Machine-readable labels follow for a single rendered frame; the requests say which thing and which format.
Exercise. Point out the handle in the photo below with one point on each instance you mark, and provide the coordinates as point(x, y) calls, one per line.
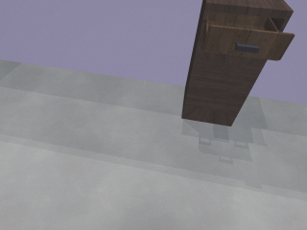
point(247, 48)
point(231, 56)

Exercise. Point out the cabinet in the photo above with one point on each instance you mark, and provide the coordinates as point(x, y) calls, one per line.
point(217, 86)

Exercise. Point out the drawer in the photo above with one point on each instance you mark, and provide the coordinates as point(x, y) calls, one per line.
point(222, 30)

